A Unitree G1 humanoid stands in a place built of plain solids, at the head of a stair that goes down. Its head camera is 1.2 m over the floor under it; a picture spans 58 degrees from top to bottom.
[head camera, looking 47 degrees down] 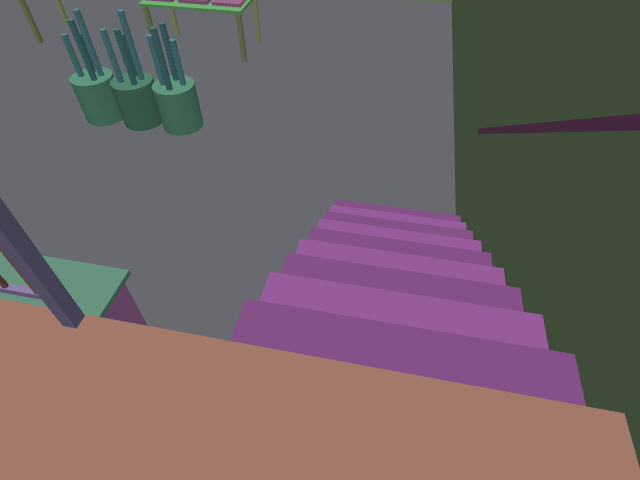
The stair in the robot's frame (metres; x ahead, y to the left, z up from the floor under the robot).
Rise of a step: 0.19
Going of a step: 0.29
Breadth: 1.21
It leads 11 degrees to the right of straight ahead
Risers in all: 10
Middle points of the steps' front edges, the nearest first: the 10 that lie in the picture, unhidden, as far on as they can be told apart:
0.58 -0.25 0.00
0.87 -0.30 -0.19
1.15 -0.36 -0.37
1.43 -0.42 -0.56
1.71 -0.47 -0.75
2.00 -0.53 -0.93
2.28 -0.59 -1.12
2.56 -0.64 -1.31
2.84 -0.70 -1.50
3.13 -0.76 -1.68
